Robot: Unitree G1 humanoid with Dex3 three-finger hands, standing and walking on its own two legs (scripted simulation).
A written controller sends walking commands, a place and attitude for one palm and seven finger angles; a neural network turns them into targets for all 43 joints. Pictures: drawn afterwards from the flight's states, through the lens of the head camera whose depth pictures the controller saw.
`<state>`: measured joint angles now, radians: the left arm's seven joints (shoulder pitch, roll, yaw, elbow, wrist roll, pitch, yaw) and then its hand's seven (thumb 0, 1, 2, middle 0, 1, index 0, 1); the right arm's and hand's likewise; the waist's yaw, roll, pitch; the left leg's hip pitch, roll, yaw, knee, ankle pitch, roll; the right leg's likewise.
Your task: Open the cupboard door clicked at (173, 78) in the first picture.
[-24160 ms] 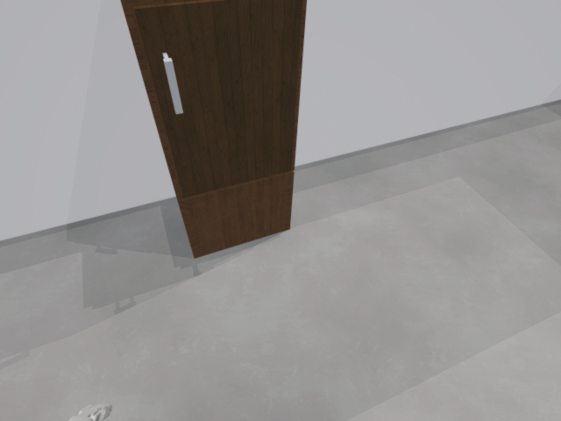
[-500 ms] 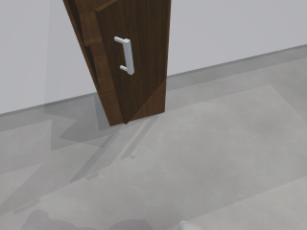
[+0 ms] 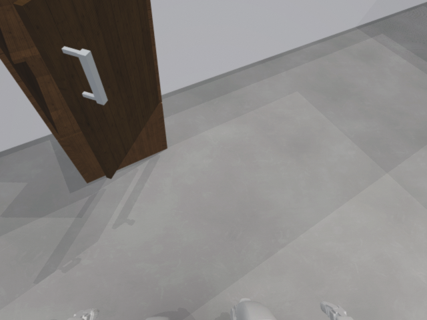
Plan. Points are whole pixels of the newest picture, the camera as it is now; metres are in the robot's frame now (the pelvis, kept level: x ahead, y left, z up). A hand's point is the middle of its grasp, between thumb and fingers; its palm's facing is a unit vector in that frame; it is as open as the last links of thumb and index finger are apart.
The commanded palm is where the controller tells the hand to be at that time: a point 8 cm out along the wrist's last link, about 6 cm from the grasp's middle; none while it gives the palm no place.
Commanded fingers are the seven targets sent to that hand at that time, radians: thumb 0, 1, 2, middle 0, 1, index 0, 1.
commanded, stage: walk to a spot facing it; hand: left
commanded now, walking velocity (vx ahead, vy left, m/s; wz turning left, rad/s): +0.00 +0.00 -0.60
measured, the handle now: (86, 77) +0.58 +0.35 +0.05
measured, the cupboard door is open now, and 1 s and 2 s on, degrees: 40 40 40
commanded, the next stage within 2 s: none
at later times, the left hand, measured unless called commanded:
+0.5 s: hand (136, 285) +0.19 +0.18 -0.18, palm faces -0.33 -0.92 -0.20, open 7.4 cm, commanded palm none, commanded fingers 0.00 0.90 0.90 -0.20 -0.30 -0.20 -0.30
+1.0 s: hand (235, 205) +0.39 -0.04 -0.16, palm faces -0.63 -0.74 -0.22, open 7.4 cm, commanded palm none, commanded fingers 0.00 0.90 0.90 -0.20 -0.30 -0.20 -0.30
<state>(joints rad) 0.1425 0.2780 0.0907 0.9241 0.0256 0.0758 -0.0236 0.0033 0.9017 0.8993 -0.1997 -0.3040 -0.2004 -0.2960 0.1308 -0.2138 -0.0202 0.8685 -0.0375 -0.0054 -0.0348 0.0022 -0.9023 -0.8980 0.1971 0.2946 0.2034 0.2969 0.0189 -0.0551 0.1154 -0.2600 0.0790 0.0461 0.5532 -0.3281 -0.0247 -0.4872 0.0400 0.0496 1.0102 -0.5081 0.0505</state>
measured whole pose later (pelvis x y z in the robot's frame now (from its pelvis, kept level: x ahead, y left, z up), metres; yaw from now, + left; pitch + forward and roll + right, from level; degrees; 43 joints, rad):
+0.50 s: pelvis +0.05 +0.00 -0.01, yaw -19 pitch +3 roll -2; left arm 0.19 0.25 0.07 0.92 0.03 0.07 -0.03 0.00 0.90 0.90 -0.20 -0.30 -0.20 -0.30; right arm 0.21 -0.25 -0.03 0.87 -0.03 -0.02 -0.02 0.00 -0.90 -0.90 0.20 0.29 0.20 0.30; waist -0.02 -0.03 0.07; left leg -0.31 0.07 0.06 0.60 -0.35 -0.02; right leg -0.39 0.06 0.11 0.77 -0.47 0.01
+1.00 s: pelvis +0.17 -0.12 +0.00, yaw -37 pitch +1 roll +0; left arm 0.11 0.23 0.06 0.91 0.02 -0.01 -0.03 0.00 0.90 0.90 -0.20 -0.30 -0.20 -0.30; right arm 0.30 -0.21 -0.03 0.99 -0.02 0.01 0.00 0.01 -0.90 -0.90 0.20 0.29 0.20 0.30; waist -0.07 0.00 0.12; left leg -0.47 0.17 0.06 1.18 -0.38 -0.07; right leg -0.30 0.06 -0.07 0.54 -0.25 -0.08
